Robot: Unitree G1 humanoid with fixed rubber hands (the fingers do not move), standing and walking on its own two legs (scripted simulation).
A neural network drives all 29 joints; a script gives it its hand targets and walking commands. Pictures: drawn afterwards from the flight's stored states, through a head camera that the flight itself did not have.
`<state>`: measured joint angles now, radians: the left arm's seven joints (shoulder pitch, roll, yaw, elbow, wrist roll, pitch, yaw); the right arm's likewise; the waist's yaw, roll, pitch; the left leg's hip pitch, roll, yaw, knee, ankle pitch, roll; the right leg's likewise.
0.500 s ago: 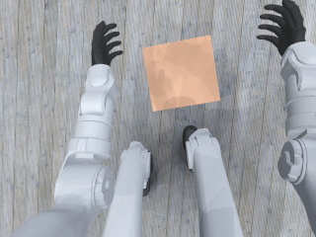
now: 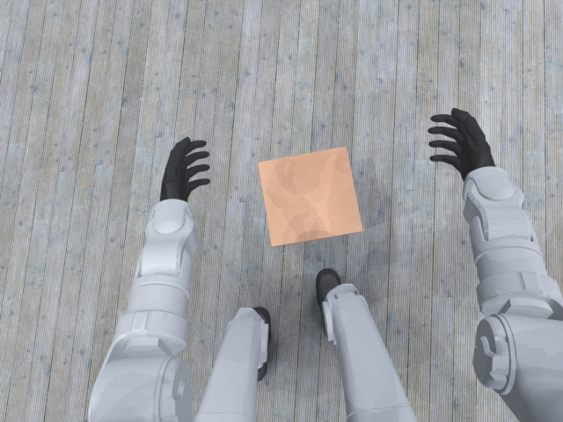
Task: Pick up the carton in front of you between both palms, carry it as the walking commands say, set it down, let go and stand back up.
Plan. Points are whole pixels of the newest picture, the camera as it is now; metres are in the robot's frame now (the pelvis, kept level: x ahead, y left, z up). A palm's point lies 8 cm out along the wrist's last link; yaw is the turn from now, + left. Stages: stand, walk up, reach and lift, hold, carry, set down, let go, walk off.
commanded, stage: let go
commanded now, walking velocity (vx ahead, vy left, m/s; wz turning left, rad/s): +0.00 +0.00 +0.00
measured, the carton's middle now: (309, 202) +0.43 -0.05 -0.54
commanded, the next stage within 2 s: stand in 1.02 s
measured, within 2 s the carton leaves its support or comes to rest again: neither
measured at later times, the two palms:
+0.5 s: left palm (42, 325) +0.27 +0.25 +0.02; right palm (504, 292) +0.25 -0.21 +0.01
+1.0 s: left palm out of the picture +0.25 +0.27 +0.04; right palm (500, 334) +0.22 -0.19 +0.04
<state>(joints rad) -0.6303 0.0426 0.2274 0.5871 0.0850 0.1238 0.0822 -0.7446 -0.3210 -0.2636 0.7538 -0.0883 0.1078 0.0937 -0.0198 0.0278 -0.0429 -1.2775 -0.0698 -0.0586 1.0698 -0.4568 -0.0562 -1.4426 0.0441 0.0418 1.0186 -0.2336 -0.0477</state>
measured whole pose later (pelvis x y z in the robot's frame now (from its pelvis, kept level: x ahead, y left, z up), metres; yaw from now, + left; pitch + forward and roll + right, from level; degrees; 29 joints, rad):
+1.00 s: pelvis +0.08 +0.05 +0.10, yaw -3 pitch -3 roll -2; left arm 0.20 0.20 0.03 0.43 0.01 0.11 -0.05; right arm 0.24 -0.22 -0.05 0.41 -0.01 0.12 0.07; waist 0.01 0.04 0.10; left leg -0.02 -0.03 -0.08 0.44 -0.36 0.04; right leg -0.17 0.04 0.05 0.41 -0.18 0.01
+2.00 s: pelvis +0.11 +0.06 +0.09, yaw -5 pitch +0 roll -1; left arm 0.32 0.22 -0.02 1.05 0.02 0.02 0.04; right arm 0.46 -0.20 0.02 0.87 -0.01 0.00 -0.05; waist -0.01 0.00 -0.03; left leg -0.07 -0.05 -0.04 0.52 -0.45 0.06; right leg -0.28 0.04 0.08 0.58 -0.31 0.02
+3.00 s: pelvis +0.09 +0.07 +0.10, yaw -6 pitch -1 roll -1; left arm 0.33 0.14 -0.04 1.19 0.01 0.02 0.05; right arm 0.45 -0.13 0.04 1.10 -0.02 -0.02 -0.06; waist -0.01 0.00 0.01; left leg -0.05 -0.07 -0.02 0.46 -0.39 0.07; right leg -0.26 0.02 0.11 0.51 -0.24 0.04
